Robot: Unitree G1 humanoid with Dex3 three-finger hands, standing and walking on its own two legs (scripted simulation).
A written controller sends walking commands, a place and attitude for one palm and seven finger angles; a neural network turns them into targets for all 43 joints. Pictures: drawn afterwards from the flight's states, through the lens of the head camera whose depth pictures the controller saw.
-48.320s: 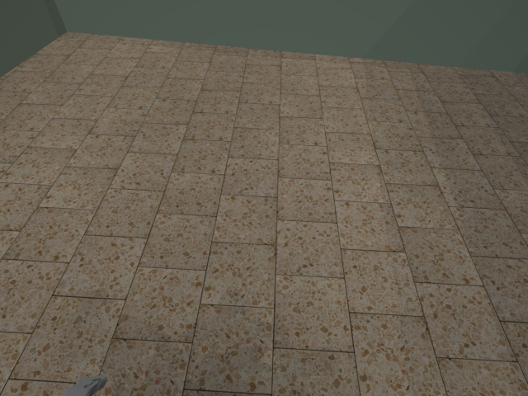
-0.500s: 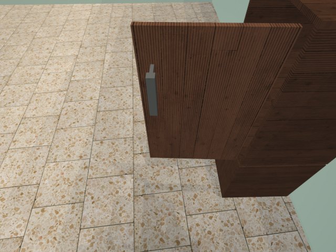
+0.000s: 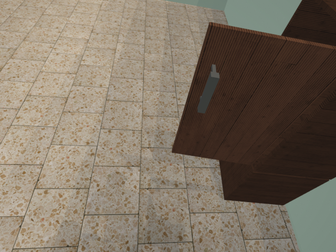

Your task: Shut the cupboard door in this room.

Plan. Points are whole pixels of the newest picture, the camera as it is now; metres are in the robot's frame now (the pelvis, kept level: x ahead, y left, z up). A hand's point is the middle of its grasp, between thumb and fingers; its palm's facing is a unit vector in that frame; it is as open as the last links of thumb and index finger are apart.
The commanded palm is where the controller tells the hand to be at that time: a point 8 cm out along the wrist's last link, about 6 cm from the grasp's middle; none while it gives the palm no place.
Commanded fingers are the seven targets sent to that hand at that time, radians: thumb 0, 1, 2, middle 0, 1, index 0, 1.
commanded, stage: come to a stop and stand still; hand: left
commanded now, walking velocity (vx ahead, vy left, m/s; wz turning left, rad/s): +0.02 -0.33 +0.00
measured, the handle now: (207, 89) +0.54 -0.06 +0.09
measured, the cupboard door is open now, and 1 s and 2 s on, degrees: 87 87 87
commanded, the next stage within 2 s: look again from close up in 0.52 s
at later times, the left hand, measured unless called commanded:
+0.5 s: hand out of the picture +0.04 +0.27 -0.18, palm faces -0.03 -0.99 -0.13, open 7.4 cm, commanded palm none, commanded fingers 0.00 0.90 0.90 -0.20 -0.30 -0.20 -0.30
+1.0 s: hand out of the picture +0.05 +0.20 -0.16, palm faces +0.07 -0.97 -0.21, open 7.2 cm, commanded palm none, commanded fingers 0.00 0.90 0.90 -0.20 -0.30 -0.20 -0.30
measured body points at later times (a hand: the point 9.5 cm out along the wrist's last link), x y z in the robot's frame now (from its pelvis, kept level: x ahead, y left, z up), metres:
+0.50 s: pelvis -0.02 +0.09 +0.01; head +0.02 +0.13 +0.45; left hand +0.05 +0.32 -0.16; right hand -0.05 -0.13 -0.13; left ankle -0.02 +0.17 -0.74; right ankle -0.06 -0.08 -0.61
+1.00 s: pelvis -0.01 +0.02 +0.00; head -0.01 +0.01 +0.45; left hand +0.05 +0.25 -0.15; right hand -0.01 -0.19 -0.17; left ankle +0.00 +0.15 -0.74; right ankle -0.03 -0.08 -0.74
